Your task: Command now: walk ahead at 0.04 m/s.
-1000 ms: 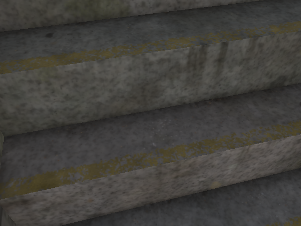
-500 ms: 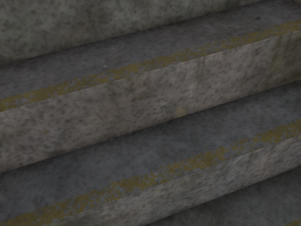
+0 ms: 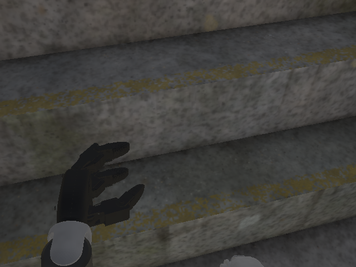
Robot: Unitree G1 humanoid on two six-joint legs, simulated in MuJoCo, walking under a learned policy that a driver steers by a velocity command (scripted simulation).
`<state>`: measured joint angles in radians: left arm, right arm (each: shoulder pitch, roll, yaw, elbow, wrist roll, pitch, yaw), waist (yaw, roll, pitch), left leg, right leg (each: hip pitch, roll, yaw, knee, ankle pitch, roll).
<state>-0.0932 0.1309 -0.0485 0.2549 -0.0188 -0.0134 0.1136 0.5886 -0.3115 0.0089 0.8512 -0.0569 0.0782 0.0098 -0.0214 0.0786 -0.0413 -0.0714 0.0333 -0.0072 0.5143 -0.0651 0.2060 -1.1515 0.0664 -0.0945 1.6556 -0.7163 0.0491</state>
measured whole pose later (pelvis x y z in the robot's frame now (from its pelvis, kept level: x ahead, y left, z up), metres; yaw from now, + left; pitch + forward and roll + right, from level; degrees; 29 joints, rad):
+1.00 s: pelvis -0.56 -0.19 -0.61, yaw -2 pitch +0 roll +0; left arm 0.26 0.22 0.01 0.62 -0.01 0.14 0.09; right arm 0.30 -0.14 0.05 0.56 -0.03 0.02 -0.15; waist -0.09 -0.04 0.01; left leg -0.69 0.07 0.04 1.28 -0.81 0.02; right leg -0.49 0.00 0.14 1.34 -0.09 0.12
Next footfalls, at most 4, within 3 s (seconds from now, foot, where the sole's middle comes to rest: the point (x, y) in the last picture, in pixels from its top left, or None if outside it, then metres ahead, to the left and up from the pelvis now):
0.10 left None -0.25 0.07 -1.02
0.44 right None -0.16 -0.25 -1.02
0.76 left None -0.46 -0.05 -1.26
1.10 right None -0.72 -0.37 -1.50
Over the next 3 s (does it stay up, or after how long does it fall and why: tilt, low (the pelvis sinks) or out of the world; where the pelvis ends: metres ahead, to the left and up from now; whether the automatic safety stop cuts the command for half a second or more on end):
stays up -0.23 -0.35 -0.46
